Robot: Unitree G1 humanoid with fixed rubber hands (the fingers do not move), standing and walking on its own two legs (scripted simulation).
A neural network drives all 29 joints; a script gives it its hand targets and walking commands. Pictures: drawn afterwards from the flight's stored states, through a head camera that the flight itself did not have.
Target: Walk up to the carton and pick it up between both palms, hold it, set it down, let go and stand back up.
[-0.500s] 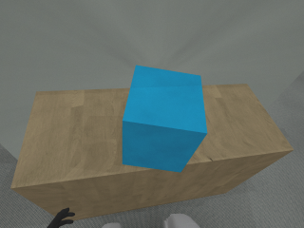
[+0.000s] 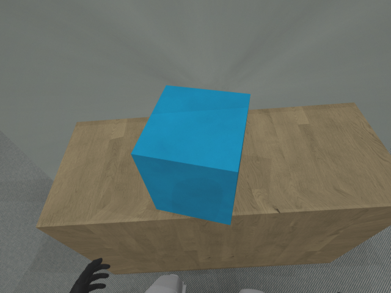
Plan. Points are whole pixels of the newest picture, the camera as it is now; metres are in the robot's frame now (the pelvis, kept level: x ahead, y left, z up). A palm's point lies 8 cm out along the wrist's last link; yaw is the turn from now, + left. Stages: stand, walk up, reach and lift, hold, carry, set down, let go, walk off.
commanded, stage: walk up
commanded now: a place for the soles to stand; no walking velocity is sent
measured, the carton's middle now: (199, 157) +0.41 +0.02 +0.00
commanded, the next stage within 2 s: none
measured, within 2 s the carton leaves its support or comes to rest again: neither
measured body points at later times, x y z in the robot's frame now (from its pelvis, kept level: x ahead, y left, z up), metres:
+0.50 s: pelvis -0.01 -0.02 +0.01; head +0.00 -0.01 +0.46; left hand +0.01 +0.25 -0.12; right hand +0.10 -0.28 -0.10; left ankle -0.04 +0.10 -0.72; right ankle +0.02 -0.10 -0.72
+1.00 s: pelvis +0.01 +0.00 +0.01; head +0.02 +0.01 +0.46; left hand +0.05 +0.28 -0.11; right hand +0.14 -0.25 -0.10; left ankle -0.04 +0.10 -0.72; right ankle +0.02 -0.10 -0.72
